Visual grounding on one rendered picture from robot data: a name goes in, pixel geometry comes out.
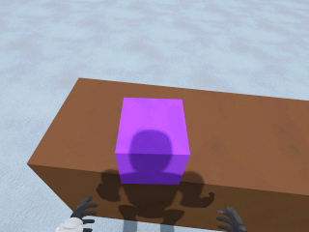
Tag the pedestal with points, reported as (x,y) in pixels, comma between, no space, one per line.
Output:
(248,152)

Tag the left robot hand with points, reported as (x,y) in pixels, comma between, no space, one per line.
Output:
(79,212)

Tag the carton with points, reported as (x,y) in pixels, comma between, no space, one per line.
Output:
(152,144)

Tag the right robot hand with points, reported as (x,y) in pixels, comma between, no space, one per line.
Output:
(234,220)

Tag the left robot forearm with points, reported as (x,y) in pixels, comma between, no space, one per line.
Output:
(72,224)

